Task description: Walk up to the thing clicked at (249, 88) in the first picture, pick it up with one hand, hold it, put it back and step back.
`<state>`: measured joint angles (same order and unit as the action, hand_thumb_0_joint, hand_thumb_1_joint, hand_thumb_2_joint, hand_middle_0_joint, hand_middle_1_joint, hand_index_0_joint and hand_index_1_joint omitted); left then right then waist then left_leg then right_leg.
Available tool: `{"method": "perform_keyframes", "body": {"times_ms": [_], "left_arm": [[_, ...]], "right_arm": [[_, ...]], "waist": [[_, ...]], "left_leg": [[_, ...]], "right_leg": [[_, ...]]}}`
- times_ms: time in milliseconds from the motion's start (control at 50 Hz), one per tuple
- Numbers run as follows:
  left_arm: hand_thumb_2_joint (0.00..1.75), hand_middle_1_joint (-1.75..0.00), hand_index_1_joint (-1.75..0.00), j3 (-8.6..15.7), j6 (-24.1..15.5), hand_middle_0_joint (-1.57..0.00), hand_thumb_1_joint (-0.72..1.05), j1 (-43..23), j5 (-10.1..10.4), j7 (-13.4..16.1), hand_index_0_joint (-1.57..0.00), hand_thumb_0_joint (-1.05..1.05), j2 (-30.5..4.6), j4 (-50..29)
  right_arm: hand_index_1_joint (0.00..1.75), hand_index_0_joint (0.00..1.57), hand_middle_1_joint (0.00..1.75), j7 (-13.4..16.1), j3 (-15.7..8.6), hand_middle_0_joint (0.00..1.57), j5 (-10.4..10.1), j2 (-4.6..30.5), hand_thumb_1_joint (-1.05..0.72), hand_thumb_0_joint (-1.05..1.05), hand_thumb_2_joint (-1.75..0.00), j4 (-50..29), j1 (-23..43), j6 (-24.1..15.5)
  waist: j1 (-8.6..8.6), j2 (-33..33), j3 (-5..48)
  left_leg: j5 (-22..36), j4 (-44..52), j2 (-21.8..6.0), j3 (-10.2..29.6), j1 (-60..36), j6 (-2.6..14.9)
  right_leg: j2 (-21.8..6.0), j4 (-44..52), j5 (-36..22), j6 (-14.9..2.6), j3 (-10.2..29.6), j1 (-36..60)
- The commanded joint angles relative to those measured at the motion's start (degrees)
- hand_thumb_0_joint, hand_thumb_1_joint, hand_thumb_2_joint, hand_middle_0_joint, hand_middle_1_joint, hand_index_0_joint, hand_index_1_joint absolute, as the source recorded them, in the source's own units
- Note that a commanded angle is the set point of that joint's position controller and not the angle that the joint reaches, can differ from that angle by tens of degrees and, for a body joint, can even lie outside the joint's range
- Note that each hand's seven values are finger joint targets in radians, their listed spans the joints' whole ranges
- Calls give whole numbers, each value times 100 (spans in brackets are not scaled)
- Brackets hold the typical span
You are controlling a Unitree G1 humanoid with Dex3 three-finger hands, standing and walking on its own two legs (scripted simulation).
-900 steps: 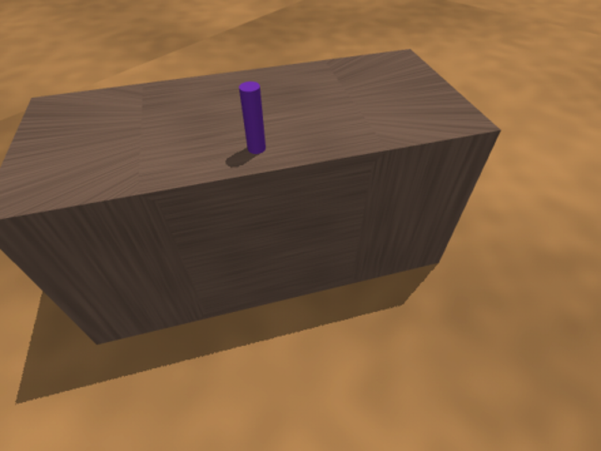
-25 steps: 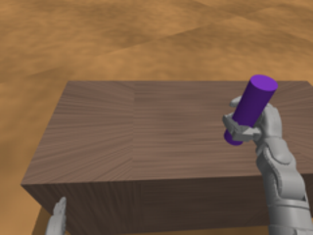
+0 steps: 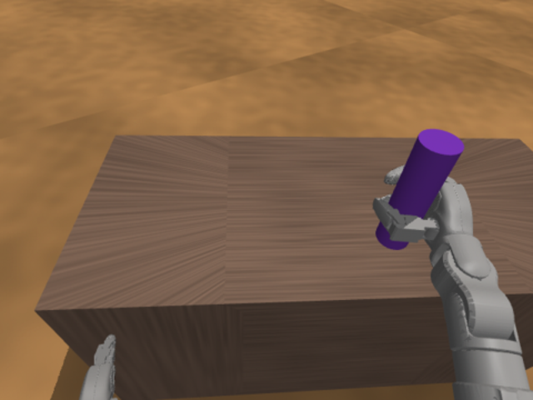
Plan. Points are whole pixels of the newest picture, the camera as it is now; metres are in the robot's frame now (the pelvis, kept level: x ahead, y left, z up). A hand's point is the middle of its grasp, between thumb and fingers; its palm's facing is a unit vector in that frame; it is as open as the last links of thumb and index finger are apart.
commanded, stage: hold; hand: right
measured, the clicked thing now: (412, 196) +0.33 -0.18 +0.18
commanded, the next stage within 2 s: crouch in 0.84 s
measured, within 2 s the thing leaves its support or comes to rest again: neither
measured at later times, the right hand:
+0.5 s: hand (398, 202) +0.34 -0.17 +0.16, palm faces +0.16 +0.99 +0.00, open 6.8 cm
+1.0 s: hand (404, 194) +0.34 -0.17 +0.17, palm faces +0.15 +0.99 -0.01, open 6.8 cm
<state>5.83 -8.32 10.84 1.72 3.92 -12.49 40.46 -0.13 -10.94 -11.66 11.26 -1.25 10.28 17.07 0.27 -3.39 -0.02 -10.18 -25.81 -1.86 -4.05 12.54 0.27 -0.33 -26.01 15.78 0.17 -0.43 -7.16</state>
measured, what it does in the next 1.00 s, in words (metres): stands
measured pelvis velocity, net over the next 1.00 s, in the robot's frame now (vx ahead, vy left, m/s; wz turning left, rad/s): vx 0.01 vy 0.00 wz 0.00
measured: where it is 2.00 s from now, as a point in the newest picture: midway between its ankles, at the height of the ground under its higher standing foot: outside the picture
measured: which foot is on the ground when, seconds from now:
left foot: down 0.00-1.00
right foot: down 0.00-1.00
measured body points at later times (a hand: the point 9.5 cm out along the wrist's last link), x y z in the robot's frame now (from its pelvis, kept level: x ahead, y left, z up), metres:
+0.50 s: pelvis +0.01 +0.00 +0.00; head -0.01 +0.02 +0.45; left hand +0.17 +0.26 -0.08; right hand +0.32 -0.22 +0.16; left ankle +0.04 +0.12 -0.74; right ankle -0.02 -0.12 -0.74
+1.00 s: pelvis +0.01 +0.00 +0.00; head -0.01 +0.02 +0.45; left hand +0.18 +0.26 -0.08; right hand +0.33 -0.23 +0.17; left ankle +0.04 +0.12 -0.74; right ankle -0.02 -0.12 -0.74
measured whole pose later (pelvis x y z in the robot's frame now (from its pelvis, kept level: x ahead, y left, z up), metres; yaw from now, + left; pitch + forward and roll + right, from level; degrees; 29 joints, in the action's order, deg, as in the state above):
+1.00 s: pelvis +0.01 +0.00 +0.00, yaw +0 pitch -3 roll +0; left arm 6.4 -7.8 11.6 2.0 4.2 -13.1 39.5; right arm 0.6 -11.7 -11.6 11.6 -2.6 10.9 16.6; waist 0.6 -3.0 0.9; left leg -11.0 -25.5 -1.6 -4.1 11.9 0.2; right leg -0.6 -25.7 16.6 0.2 -0.4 -6.5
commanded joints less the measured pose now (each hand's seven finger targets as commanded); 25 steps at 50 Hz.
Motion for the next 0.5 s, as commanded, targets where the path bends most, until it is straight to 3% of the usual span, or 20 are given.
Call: {"method": "perform_keyframes", "body": {"times_ms": [0,40,100,120,140,160,200,240,260,300,320,360,420,440,460,480], "left_arm": [[6,-5,-5,246,-422,-5,-55,-757,-14,104,-5,0,-801,-1271],[6,-5,-5,157,-387,-5,-55,-599,-15,109,-5,0,-672,-977],[6,-5,-5,209,-374,-5,-55,-652,-24,111,-5,0,-736,-1159],[6,-5,-5,230,-352,-5,-55,-627,-33,97,-4,0,-770,-1125],[6,-5,-5,274,-348,-5,-55,-624,-26,102,-5,0,-836,-1143],[6,-5,-5,187,-324,-5,-55,-542,-24,74,-5,0,-689,-1025],[5,-5,-5,134,-304,-5,-55,-653,-14,58,-5,0,-625,-920],[6,-5,-5,85,-325,-5,-55,-898,-10,46,-5,0,-579,-970],[6,-5,-5,256,-321,-5,-55,-863,-15,58,-5,0,-784,-911],[6,-5,-5,263,-306,-5,-55,-760,-27,53,-5,0,-807,-885],[5,-5,-5,381,-320,-5,-55,-766,-21,70,-5,0,-951,-976],[5,-5,-5,239,-315,-5,-55,-693,-20,63,-5,0,-750,-949],[6,-5,-5,306,-338,-5,-55,-591,-23,98,-5,0,-847,-1274],[5,-5,-5,329,-326,-5,-55,-432,-14,108,-5,0,-839,-1148],[6,-5,-5,191,-317,-5,-55,-518,-11,89,-5,0,-663,-1156],[6,-5,-5,152,-294,-5,-55,-439,-2,92,-5,0,-562,-1033]], "right_arm": [[147,142,147,114,-602,140,-115,1117,-54,0,-136,-1755,2271,-661],[148,142,148,116,-487,139,-124,908,-49,0,-136,-1215,1938,-636],[148,143,148,126,-495,140,-77,1044,-51,0,-135,-1470,2242,-681],[147,142,147,123,-392,140,-74,936,-50,0,-135,-1619,2203,-671],[148,143,148,120,-393,140,-57,971,-51,0,-136,-1549,2188,-638],[147,141,147,112,-325,139,-36,912,-49,0,-135,-1672,2121,-633],[147,142,147,89,-253,140,-63,779,-52,0,-135,-1420,2025,-567],[147,142,147,76,-288,139,-82,789,-50,0,-135,-1415,2184,-504],[148,142,148,79,-401,140,-83,947,-50,0,-136,-1350,2221,-490],[148,142,148,49,-378,139,-60,903,-50,0,-136,-1183,2036,-475],[148,142,148,61,-476,139,-80,995,-48,0,-136,-1251,2130,-501],[147,141,147,74,-541,139,-84,1037,-50,0,-135,-1465,2231,-578],[147,142,147,109,-484,139,-79,1006,-50,0,-135,-1646,2229,-723],[147,142,147,112,-518,140,-100,1031,-51,0,-135,-1617,2230,-744],[147,142,147,115,-433,139,-66,981,-49,0,-135,-1759,2134,-777],[146,142,146,117,-472,140,-72,982,-52,0,-134,-1556,2061,-765]], "waist": [[22,453,1554],[25,553,1178],[7,300,1284],[13,237,1342],[1,241,1218],[27,43,1116],[-5,305,899],[-17,386,965],[-24,371,1001],[-69,578,1072],[-47,597,1143],[11,504,1355],[-33,513,1604],[-12,450,1555],[51,232,1560],[8,306,1344]], "left_leg": [[571,354,73,3,-793,-49],[582,355,74,2,-659,-43],[613,346,67,30,-693,-10],[638,351,69,28,-720,4],[645,357,81,7,-676,12],[594,355,66,16,-647,20],[449,436,67,16,-586,-16],[442,462,49,44,-556,-52],[438,447,69,26,-547,-35],[584,425,51,33,-575,-60],[665,403,55,21,-639,-62],[905,329,40,37,-742,-55],[1109,266,65,12,-836,-36],[1154,254,83,-3,-817,-22],[1173,252,55,22,-813,-10],[1079,285,48,33,-745,-30]], "right_leg": [[73,428,-764,-145,61,87],[82,424,-762,-144,59,-95],[81,432,-781,-122,35,-49],[86,454,-817,-107,27,-15],[62,474,-838,-94,51,-72],[90,482,-778,-89,35,-115],[97,498,-614,-131,29,-212],[111,481,-577,-155,24,-195],[83,506,-593,-146,52,-191],[104,464,-705,-163,48,-142],[87,440,-790,-156,60,-92],[104,366,-1022,-138,37,-5],[70,358,-1253,-112,58,164],[42,355,-1348,-97,67,192],[72,356,-1377,-87,42,182],[87,340,-1244,-111,25,75]]}}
